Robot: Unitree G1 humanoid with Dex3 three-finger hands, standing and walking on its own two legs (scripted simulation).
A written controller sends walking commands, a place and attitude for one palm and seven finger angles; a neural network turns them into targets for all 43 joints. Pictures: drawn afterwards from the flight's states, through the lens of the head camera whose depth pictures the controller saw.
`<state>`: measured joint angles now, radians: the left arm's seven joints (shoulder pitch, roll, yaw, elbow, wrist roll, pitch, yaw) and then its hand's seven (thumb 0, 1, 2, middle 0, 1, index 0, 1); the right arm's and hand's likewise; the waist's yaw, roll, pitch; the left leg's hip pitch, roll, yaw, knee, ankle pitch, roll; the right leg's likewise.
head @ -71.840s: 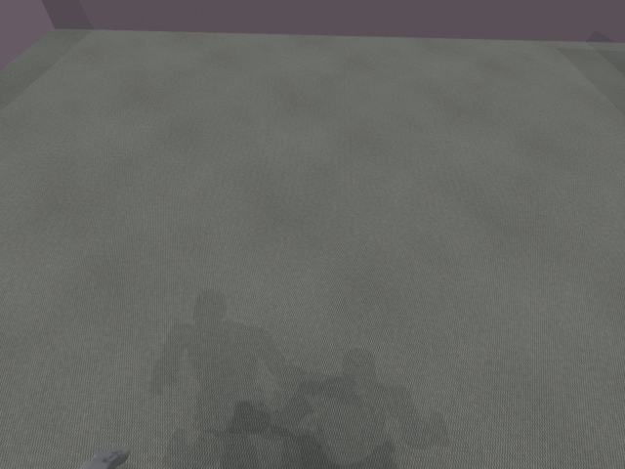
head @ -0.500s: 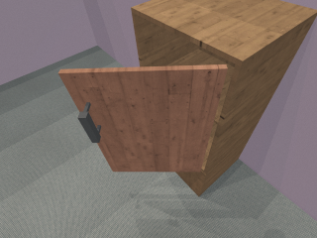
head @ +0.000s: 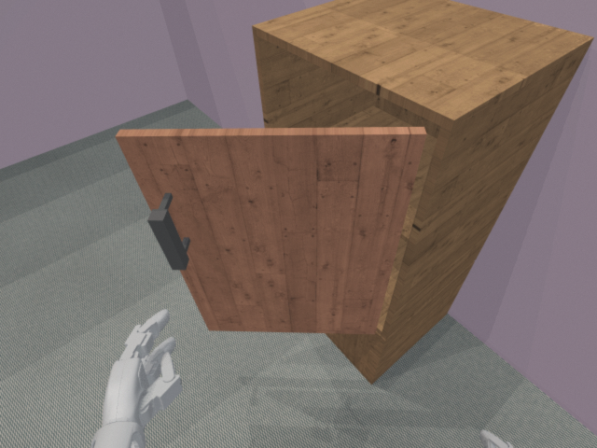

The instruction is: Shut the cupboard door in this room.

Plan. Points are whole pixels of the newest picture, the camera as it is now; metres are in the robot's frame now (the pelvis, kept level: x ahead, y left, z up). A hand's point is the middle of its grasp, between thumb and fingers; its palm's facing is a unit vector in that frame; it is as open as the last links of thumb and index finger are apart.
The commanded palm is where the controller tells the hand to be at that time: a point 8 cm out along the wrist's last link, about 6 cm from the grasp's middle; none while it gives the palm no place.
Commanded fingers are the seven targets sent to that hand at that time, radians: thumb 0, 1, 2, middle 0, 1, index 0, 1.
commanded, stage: raise the hand and make a fist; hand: left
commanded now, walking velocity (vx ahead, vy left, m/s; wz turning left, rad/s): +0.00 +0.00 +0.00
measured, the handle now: (173, 231) +0.45 +0.23 +0.03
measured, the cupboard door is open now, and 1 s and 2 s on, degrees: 49 49 49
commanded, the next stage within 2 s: bring the fist close to the handle in 1.72 s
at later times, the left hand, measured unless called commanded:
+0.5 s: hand (184, 429) +0.16 +0.15 -0.02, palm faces -0.17 -0.98 -0.05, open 4.8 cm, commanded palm +0.12 +0.23 -0.02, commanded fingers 0.00 0.90 0.90 -0.84 -1.00 -0.84 -1.00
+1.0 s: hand (136, 400) +0.19 +0.21 +0.02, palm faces +0.04 -1.00 -0.05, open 3.1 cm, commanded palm +0.16 +0.25 +0.01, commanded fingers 0.00 0.90 0.90 -1.30 -1.50 -1.30 -1.50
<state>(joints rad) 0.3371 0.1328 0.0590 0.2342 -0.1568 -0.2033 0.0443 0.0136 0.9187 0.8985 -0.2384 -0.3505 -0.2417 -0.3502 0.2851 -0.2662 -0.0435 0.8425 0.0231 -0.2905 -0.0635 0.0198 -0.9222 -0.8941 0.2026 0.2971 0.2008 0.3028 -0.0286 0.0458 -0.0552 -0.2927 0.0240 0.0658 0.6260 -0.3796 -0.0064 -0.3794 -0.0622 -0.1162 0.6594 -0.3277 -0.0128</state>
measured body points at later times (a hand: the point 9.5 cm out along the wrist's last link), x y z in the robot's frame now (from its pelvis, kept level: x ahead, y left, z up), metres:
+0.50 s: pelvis -0.07 +0.02 -0.09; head +0.00 +0.02 +0.36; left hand +0.17 +0.21 -0.01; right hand +0.13 -0.17 -0.17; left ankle -0.04 +0.12 -0.72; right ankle +0.01 -0.10 -0.72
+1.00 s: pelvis -0.03 +0.03 -0.05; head +0.02 +0.03 +0.39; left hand +0.18 +0.26 +0.02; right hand +0.17 -0.21 -0.11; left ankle -0.04 +0.12 -0.72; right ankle +0.01 -0.10 -0.72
